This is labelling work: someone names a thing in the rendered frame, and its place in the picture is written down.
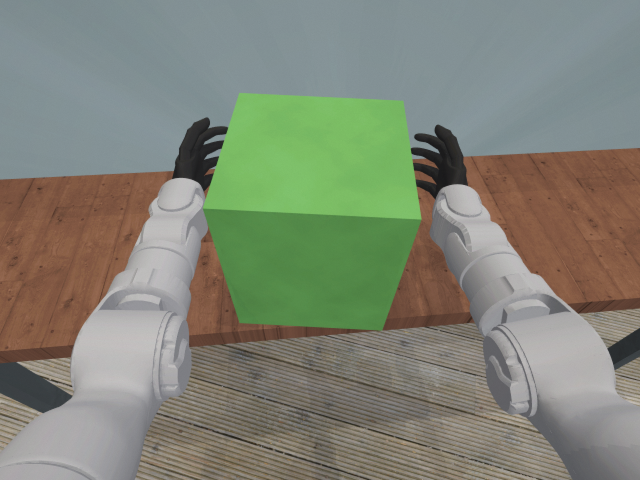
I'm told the right robot upper arm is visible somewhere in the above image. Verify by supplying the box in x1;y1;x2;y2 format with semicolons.
483;312;640;480

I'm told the robot left hand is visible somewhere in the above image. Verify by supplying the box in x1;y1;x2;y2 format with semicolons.
172;117;228;191

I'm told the right robot forearm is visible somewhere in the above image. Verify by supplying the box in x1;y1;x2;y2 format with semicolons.
429;184;616;387

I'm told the carton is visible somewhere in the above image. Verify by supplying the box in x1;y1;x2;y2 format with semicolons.
203;93;422;331

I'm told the robot right hand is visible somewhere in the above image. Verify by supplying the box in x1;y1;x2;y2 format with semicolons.
411;125;468;199

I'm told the left robot forearm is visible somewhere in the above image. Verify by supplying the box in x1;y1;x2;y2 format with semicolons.
70;178;208;390

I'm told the left robot upper arm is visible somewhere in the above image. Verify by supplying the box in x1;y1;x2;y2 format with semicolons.
0;310;192;480

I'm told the table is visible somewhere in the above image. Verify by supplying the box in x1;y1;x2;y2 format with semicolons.
0;148;640;413

